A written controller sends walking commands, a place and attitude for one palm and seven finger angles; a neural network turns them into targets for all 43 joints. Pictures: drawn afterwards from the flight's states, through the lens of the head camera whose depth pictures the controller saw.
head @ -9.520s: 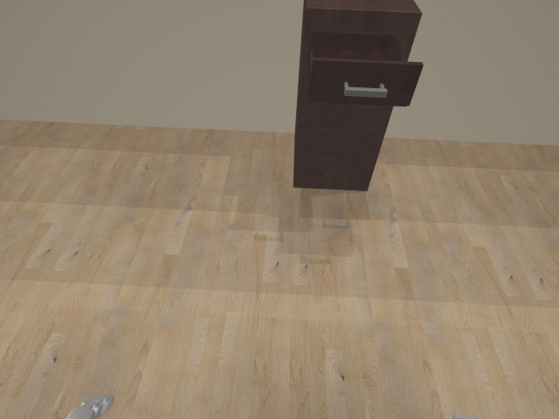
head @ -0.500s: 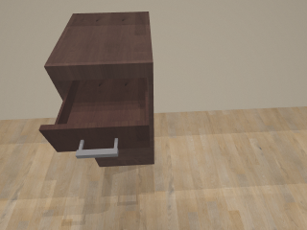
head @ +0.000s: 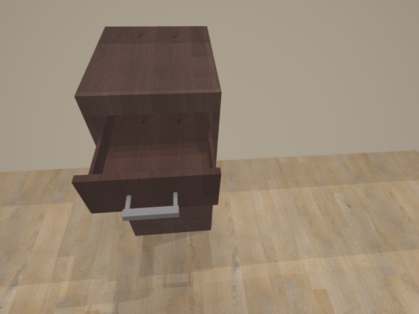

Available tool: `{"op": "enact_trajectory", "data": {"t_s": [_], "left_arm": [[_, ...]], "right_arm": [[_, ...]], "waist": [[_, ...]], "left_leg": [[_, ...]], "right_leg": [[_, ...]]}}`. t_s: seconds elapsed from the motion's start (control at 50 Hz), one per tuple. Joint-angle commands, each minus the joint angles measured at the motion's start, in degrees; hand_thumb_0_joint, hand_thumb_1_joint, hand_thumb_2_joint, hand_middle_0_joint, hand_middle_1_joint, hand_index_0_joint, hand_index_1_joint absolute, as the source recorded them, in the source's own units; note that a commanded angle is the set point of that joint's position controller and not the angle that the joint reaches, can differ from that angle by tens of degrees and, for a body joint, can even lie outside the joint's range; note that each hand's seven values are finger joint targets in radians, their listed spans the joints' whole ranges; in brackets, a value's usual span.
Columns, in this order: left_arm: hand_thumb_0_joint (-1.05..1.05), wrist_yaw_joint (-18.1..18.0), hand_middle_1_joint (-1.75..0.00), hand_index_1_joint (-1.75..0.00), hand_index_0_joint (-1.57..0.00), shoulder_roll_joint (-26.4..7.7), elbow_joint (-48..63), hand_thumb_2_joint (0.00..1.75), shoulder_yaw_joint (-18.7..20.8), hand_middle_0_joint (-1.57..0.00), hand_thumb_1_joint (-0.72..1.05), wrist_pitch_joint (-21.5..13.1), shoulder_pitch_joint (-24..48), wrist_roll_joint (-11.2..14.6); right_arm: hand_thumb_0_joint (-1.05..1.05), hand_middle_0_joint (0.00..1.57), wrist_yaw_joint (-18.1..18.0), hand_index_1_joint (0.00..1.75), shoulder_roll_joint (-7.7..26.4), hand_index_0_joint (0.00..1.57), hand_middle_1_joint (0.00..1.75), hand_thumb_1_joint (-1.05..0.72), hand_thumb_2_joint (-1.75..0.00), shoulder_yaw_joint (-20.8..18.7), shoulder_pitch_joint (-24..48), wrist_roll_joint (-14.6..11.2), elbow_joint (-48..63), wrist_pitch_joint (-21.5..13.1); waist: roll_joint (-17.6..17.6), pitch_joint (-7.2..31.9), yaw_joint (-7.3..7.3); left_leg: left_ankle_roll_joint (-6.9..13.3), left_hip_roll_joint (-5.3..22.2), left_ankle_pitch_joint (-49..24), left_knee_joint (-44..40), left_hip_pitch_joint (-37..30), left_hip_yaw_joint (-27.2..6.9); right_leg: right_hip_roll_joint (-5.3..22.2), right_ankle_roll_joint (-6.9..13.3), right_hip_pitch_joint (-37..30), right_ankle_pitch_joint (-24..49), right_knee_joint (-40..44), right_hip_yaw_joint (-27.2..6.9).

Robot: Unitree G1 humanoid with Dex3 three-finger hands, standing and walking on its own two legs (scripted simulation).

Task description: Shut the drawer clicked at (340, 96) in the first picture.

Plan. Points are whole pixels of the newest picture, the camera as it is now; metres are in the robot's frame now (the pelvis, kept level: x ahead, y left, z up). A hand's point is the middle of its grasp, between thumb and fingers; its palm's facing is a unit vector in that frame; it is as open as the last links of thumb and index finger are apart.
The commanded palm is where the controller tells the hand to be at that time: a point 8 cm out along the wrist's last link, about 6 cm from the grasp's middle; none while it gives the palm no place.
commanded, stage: come to a stop and stand still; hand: left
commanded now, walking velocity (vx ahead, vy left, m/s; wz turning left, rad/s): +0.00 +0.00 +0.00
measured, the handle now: (151, 205) +0.37 +0.16 -0.07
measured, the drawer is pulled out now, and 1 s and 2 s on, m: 0.23 0.23 0.23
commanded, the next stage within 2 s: look again from close up in 0.68 s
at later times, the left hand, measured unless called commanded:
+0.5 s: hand out of the picture +0.00 +0.18 -0.18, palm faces +0.01 -0.99 -0.13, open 7.3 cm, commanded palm none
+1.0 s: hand out of the picture +0.03 +0.18 -0.18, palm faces +0.00 -0.99 -0.17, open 7.3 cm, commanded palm none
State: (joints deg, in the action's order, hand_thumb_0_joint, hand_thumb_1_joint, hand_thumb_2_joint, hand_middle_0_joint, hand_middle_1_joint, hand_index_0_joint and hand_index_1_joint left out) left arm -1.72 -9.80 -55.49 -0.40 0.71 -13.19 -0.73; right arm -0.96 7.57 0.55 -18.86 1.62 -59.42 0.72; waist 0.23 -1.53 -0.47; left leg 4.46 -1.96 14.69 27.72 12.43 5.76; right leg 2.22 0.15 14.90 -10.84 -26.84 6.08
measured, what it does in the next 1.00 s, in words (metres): stands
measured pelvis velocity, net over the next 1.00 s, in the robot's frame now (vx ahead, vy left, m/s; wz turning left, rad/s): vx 0.04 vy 0.03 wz -0.03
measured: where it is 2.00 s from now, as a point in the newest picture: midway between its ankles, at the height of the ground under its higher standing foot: outside the picture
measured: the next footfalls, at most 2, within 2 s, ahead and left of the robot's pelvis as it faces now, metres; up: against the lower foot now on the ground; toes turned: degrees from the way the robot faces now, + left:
none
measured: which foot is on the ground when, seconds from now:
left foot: down 0.00-1.00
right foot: down 0.00-1.00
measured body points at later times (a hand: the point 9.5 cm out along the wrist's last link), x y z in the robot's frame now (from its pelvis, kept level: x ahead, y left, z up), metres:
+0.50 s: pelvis +0.03 +0.03 +0.00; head +0.04 +0.05 +0.45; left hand +0.00 +0.23 -0.17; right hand +0.03 -0.19 -0.15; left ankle +0.01 +0.07 -0.74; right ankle +0.04 -0.12 -0.74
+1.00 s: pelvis +0.04 +0.03 +0.00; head +0.05 +0.03 +0.45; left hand +0.03 +0.23 -0.16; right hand -0.01 -0.17 -0.16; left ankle +0.01 +0.07 -0.74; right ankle +0.04 -0.12 -0.74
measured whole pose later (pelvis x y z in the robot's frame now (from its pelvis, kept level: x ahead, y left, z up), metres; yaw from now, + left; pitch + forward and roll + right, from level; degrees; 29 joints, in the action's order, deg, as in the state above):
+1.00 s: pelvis +0.04 +0.03 +0.00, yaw -2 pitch -2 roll +0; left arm -3.1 -6.5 -64.4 -0.2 0.6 -17.0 -0.6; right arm -2.4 5.9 0.6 -19.0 0.5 -66.9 -0.9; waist 0.1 -2.9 -0.2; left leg 6.3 -4.4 15.9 22.5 5.7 8.0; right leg 4.0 -2.5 10.9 -13.3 -26.1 3.3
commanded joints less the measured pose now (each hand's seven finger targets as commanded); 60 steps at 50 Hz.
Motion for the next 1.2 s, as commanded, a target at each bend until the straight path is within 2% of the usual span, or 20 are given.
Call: {"op": "enact_trajectory", "data": {"t_s": [0.0,0.08,0.18,0.22,0.34,0.46,0.58,0.62,0.66,0.74,0.78,0.88,0.98,1.18], "left_arm": [[0.00,-0.61,-0.30,-0.30,-0.20,-4.01,0.56,0.90,1.17,-0.20,0.90,-0.98,-4.62,-0.25],[0.00,-0.78,-0.30,-0.30,-0.20,-3.17,-1.15,0.90,0.92,-0.20,0.90,-1.16,-5.97,-0.31],[0.00,-0.99,-0.30,-0.30,-0.20,-2.85,-3.55,0.90,0.53,-0.20,0.90,-1.41,-7.86,-0.17],[0.00,-1.07,-0.30,-0.30,-0.20,-2.65,-4.50,0.90,0.37,-0.20,0.90,-1.51,-8.72,-0.11],[0.00,-1.24,-0.30,-0.30,-0.20,-1.79,-6.57,0.90,0.11,-0.20,0.90,-1.26,-9.62,-0.18],[0.00,-1.38,-0.30,-0.30,-0.20,-1.44,-7.54,0.90,0.20,-0.20,0.90,-0.99,-9.93,-0.17],[0.00,-1.60,-0.30,-0.30,-0.20,-0.55,-7.91,0.90,0.43,-0.20,0.90,-0.64,-9.70,0.01],[0.00,-1.67,-0.30,-0.30,-0.20,-0.32,-7.96,0.90,0.53,-0.20,0.90,-0.55,-9.51,0.07],[0.00,-1.66,-0.30,-0.30,-0.20,-0.50,-7.92,0.90,0.70,-0.20,0.90,-0.41,-9.08,0.07],[0.00,-1.66,-0.30,-0.30,-0.20,0.14,-8.12,0.90,0.76,-0.20,0.90,-0.51,-9.37,0.04],[0.00,-1.61,-0.30,-0.30,-0.20,-0.01,-7.99,0.90,0.88,-0.20,0.90,-0.38,-8.77,0.05],[0.00,-1.60,-0.30,-0.30,-0.20,0.28,-8.23,0.90,0.94,-0.20,0.90,-0.62,-9.16,0.08],[0.00,-1.63,-0.30,-0.30,-0.20,0.33,-8.49,0.90,0.94,-0.20,0.90,-0.79,-9.22,0.11],[0.00,-1.56,-0.30,-0.30,-0.20,0.64,-9.37,0.90,0.64,-0.20,0.90,-1.20,-10.17,0.00]], "right_arm": [[0.00,0.20,-0.40,0.30,7.70,0.20,0.30,-0.90,-0.90,-2.02,-0.28,-0.40,2.32,-1.46],[0.00,0.20,-0.47,0.30,7.41,0.20,0.30,-0.90,-0.90,-1.73,-0.47,-0.57,0.93,-1.58],[0.00,0.20,-0.73,0.30,7.16,0.20,0.30,-0.90,-0.90,-1.41,-0.40,-0.90,-0.64,-1.91],[0.00,0.20,-0.83,0.30,6.97,0.20,0.30,-0.90,-0.90,-1.26,-0.23,-1.00,-1.32,-1.94],[0.00,0.20,-1.06,0.30,6.99,0.20,0.30,-0.90,-0.90,-1.03,-0.02,-1.16,-2.71,-1.86],[0.00,0.20,-1.42,0.30,6.76,0.20,0.30,-0.90,-0.90,-1.07,-0.89,-1.35,-3.80,-1.93],[0.00,0.20,-1.93,0.30,6.57,0.20,0.30,-0.90,-0.90,-1.29,-2.23,-1.27,-4.72,-2.02],[0.00,0.20,-2.04,0.30,6.32,0.20,0.30,-0.90,-0.90,-1.29,-2.65,-1.22,-4.91,-1.96],[0.00,0.20,-2.07,0.30,6.10,0.20,0.30,-0.90,-0.90,-1.41,-3.17,-1.25,-5.13,-1.93],[0.00,0.20,-1.95,0.30,5.32,0.20,0.30,-0.90,-0.90,-1.39,-3.33,-1.16,-5.55,-1.97],[0.00,0.20,-1.92,0.30,5.25,0.20,0.30,-0.90,-0.90,-1.40,-3.73,-1.12,-5.73,-1.92],[0.00,0.20,-1.95,0.30,4.37,0.20,0.30,-0.90,-0.90,-1.30,-4.24,-1.13,-6.38,-2.18],[0.00,0.20,-1.91,0.30,3.84,0.20,0.30,-0.90,-0.90,-1.12,-4.74,-1.17,-6.79,-2.22],[0.00,0.20,-1.73,0.30,3.16,0.20,0.30,-0.90,-0.90,-0.83,-4.52,-1.30,-7.14,-2.14]], "waist": [[0.26,-2.04,0.94],[-0.53,-2.03,0.69],[-0.87,-0.60,0.46],[-1.01,-0.82,0.35],[-1.15,-3.24,0.37],[-1.33,-3.47,0.34],[-2.55,-3.19,0.38],[-1.92,-3.28,0.44],[-1.68,-3.57,0.45],[-0.15,-4.12,0.76],[-0.66,-4.91,0.70],[-0.21,-3.73,0.75],[-0.28,-3.38,0.67],[-0.25,-4.62,0.46]], "left_leg": [[-0.70,9.57,5.12,-12.80,5.58,-11.80],[-0.81,9.49,1.32,-12.86,3.21,-11.14],[-1.05,9.17,-8.99,-10.91,-1.60,-9.47],[-1.13,8.83,-10.58,-10.18,-2.34,-8.93],[-1.63,8.95,-9.44,-11.88,-2.22,-9.55],[-2.49,9.28,-13.60,-12.32,-3.54,-9.77],[-3.55,9.79,-21.71,-11.54,-5.84,-9.88],[-3.63,9.97,-22.55,-11.33,-5.83,-9.99],[-3.75,10.08,-22.25,-11.65,-5.45,-10.19],[-3.11,9.77,-16.69,-11.90,-3.74,-10.11],[-3.23,9.81,-14.75,-12.67,-2.68,-10.46],[-2.78,9.36,-16.91,-11.67,-3.90,-9.54],[-2.32,9.13,-15.94,-11.34,-3.88,-8.95],[-1.66,8.63,-10.43,-11.43,-3.39,-8.15]], "right_leg": [[3.40,0.60,-3.74,-1.70,3.04,-4.96],[3.60,0.44,-3.40,0.43,3.30,-5.13],[4.16,0.15,-3.66,3.74,3.49,-5.44],[4.44,0.18,-3.78,4.56,3.87,-5.87],[4.29,-0.17,-3.22,3.02,3.83,-5.58],[3.89,-0.55,-3.07,2.52,2.85,-5.10],[3.41,-0.78,-2.19,1.47,1.26,-4.69],[3.35,-0.70,-2.31,1.39,1.04,-4.68],[3.12,-0.67,-2.28,0.83,0.76,-4.75],[3.63,-0.53,-3.11,1.83,1.75,-5.38],[3.48,-0.50,-3.00,1.33,1.47,-5.31],[3.81,-0.20,-3.57,3.74,1.93,-5.71],[4.11,0.09,-4.24,4.60,2.59,-6.07],[4.49,0.39,-3.66,4.43,4.47,-6.77]]}}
